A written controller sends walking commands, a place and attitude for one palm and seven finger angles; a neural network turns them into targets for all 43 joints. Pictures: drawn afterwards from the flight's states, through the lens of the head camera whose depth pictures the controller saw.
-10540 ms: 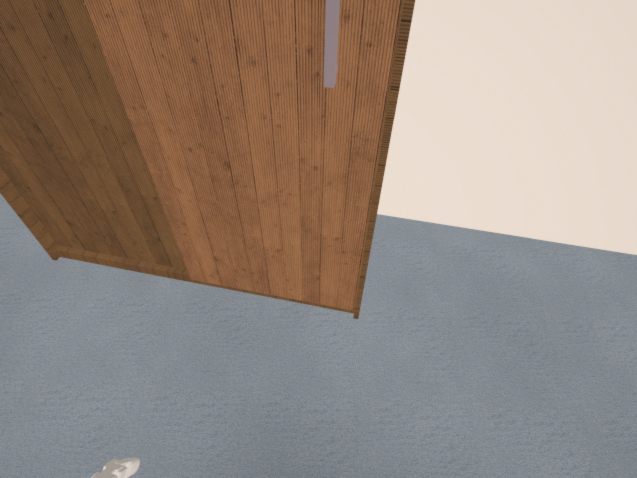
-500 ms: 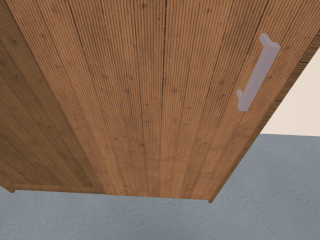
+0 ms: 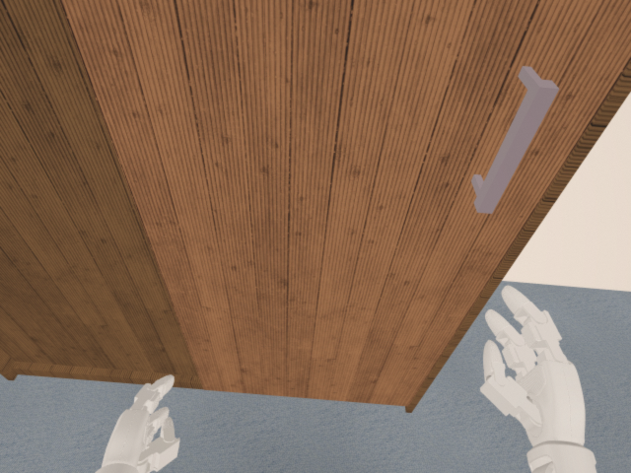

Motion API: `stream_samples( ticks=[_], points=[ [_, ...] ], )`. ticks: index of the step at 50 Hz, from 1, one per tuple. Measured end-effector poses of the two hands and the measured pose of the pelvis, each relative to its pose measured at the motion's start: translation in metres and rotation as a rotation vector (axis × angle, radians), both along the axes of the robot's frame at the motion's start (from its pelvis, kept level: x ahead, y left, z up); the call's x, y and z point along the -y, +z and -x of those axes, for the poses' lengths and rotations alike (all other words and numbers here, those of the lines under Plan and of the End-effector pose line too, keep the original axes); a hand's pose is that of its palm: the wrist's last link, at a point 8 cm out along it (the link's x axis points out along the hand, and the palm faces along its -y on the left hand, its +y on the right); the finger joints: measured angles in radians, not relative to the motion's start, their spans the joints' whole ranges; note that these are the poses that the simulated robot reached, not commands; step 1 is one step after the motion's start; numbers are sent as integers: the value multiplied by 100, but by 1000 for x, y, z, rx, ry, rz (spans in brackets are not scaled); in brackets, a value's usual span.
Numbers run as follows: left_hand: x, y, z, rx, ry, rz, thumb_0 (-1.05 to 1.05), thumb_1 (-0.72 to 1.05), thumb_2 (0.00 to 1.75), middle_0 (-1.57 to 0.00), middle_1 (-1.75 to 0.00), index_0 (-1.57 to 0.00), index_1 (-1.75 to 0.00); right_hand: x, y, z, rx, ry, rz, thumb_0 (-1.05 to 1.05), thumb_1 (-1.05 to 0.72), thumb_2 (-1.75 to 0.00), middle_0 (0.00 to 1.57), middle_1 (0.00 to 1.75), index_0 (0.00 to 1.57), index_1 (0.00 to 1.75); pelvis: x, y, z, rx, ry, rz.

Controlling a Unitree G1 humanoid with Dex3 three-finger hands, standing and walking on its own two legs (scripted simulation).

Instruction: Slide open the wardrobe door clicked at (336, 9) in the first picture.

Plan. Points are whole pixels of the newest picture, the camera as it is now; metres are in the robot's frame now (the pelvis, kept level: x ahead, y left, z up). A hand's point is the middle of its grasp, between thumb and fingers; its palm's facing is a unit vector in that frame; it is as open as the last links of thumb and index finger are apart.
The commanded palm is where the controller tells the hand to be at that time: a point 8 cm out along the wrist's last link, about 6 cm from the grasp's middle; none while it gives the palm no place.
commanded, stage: raise the hand with hooked fingers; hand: right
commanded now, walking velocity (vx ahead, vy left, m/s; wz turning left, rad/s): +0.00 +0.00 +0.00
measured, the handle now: (504, 144) +0.46 -0.17 +0.23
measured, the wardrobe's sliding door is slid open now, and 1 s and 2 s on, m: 0.00 0.00 0.00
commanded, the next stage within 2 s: move the hooked fingers beside the handle in 1.82 s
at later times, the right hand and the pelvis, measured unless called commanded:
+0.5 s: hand (534, 396) +0.22 -0.20 +0.08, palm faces -0.09 +0.99 -0.07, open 10.8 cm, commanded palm +0.17 -0.27 +0.10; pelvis -0.02 +0.00 +0.00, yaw -1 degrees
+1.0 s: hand out of the picture +0.23 -0.29 +0.22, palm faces +0.09 +0.99 -0.13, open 13.6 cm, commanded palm +0.20 -0.32 +0.20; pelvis -0.01 -0.02 +0.02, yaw -2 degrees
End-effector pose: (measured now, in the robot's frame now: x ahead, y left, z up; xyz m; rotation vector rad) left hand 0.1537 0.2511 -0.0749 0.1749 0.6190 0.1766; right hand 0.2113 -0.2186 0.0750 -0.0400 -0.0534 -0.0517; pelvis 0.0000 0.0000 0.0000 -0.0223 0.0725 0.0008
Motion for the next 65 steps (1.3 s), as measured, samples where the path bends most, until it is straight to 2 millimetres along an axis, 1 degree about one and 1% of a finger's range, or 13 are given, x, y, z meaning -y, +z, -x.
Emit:
stream_samples(
  ticks=[3,7,9,12,17,23,26,30,33,41,50,58,65],
  points=[
    [-6,19,-23,96,-32,-25,1,91,90,-20,-30,-20,-30,-8,-28,20,-46,123,-29,1,-71,-81,21,43,21,43,-5,-8,6,-14,7,4],
    [-10,35,-43,149,-74,-82,1,91,90,-20,-30,-20,-30,7,-71,69,-259,62,-73,1,-61,-77,22,49,22,49,-10,-15,10,-19,-6,-4],
    [-7,37,-49,157,-97,-102,1,91,90,-20,-30,-20,-30,22,-71,89,-268,-39,-60,1,-56,-75,23,52,23,52,-11,-17,11,-14,-19,-14],
    [3,29,-49,141,-147,-109,1,91,90,-20,-30,-20,-30,39,-42,101,-119,-149,2,2,-49,-72,23,57,23,56,-12,-19,13,-6,-45,-32],
    [28,3,-33,81,-198,-44,1,90,90,-20,-30,-20,-30,33,14,72,152,-31,73,2,-37,-68,23,64,23,64,-10,-19,21,19,-71,-51],
    [41,-10,5,6,-101,55,1,90,90,-20,-30,-21,-30,30,12,15,-79,182,73,1,-23,-62,25,73,24,73,-6,-9,21,15,-32,-36],
    [36,-8,20,-12,-46,59,1,90,90,-21,-30,-21,-30,48,17,9,-127,100,25,1,-16,-59,26,77,25,77,-3,-3,14,16,-11,-28],
    [26,-1,28,-20,-37,19,1,90,90,-20,-30,-20,-30,73,47,19,-2,-38,33,1,-7,-55,26,83,26,83,2,2,6,27,-6,-30],
    [21,3,24,-14,-63,-19,1,90,90,-20,-30,-20,-30,81,64,26,73,-55,60,1,0,-52,26,88,26,88,8,3,4,41,-16,-36],
    [29,27,-11,95,-86,-63,1,90,90,-20,-30,-20,-30,92,69,12,-14,39,70,0,19,-44,28,100,27,100,18,9,9,83,-26,-39],
    [70,49,-43,208,-179,7,1,90,90,-20,-30,-20,-30,119,143,7,173,-24,104,0,39,-35,30,113,29,113,23,15,8,129,-31,-36],
    [83,39,-39,126,-218,44,1,90,90,-20,-30,-20,-30,131,142,-2,-13,-31,101,-1,48,-31,30,119,30,119,21,18,16,135,-43,-31],
    [77,34,-31,88,-216,35,1,90,90,-20,-30,-20,-30,137,197,-2,170,-33,145,-1,50,-30,30,120,30,120,16,20,13,149,-43,-31]
  ],
)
